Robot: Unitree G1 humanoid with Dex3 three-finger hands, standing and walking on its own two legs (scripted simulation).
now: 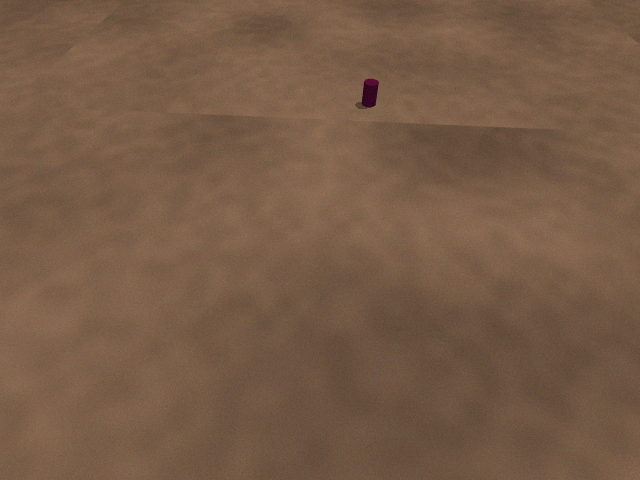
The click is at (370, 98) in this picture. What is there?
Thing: squat round
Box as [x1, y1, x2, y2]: [362, 79, 378, 106]
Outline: 366,79 364,81 362,104 365,106 373,106 375,104 378,82 374,79
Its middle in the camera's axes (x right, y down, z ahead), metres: +0.32 -0.86 +2.39
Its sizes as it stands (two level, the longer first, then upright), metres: 0.088 0.088 0.142
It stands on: the floor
